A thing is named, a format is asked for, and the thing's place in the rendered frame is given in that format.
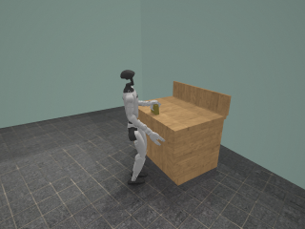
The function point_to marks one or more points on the right robot foot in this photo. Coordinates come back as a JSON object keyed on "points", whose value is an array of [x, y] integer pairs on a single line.
{"points": [[137, 181]]}

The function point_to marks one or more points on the right robot shin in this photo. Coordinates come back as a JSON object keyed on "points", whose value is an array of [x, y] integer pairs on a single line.
{"points": [[137, 167]]}

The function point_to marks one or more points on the table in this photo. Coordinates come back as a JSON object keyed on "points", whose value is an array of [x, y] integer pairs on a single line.
{"points": [[191, 123]]}

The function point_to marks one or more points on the robot left forearm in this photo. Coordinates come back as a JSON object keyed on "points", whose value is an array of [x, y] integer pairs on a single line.
{"points": [[144, 103]]}

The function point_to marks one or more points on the robot right forearm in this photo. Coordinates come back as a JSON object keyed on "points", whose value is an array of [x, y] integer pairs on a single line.
{"points": [[140, 125]]}

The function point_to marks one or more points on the sponge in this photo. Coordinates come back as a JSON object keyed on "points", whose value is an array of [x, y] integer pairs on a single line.
{"points": [[155, 109]]}

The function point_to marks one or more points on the robot right upper arm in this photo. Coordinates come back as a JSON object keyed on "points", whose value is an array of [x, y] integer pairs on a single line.
{"points": [[129, 99]]}

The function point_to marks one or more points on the right robot hand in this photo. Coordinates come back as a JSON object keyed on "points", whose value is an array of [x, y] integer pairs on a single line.
{"points": [[154, 136]]}

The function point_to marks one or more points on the left robot hand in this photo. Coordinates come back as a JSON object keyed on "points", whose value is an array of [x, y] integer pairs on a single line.
{"points": [[154, 102]]}

